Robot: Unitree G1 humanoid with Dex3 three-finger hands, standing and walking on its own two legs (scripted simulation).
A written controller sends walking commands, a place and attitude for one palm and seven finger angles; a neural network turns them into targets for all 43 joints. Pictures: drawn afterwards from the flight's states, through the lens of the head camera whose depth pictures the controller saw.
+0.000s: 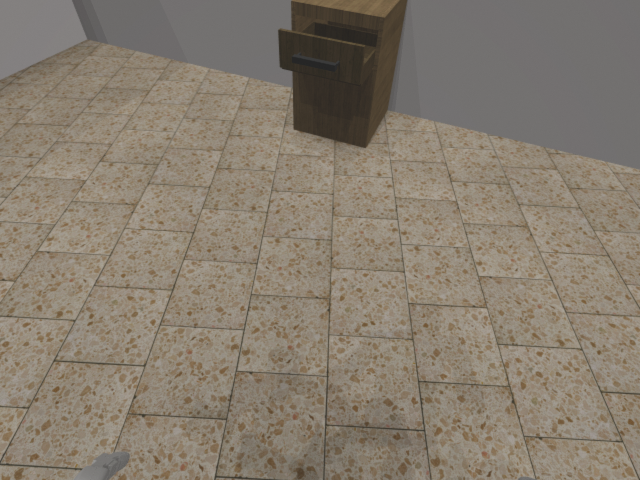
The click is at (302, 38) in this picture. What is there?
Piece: drawer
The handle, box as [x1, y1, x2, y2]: [292, 52, 339, 71]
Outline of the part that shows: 292,56 292,62 332,71 336,69 336,66 339,63 339,61 334,63 301,56 299,52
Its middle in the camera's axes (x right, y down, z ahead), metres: -0.02 -0.76 +1.66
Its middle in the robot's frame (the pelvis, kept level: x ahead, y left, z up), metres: +1.73 +0.09 -0.25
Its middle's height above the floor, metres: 0.52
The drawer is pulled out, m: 0.19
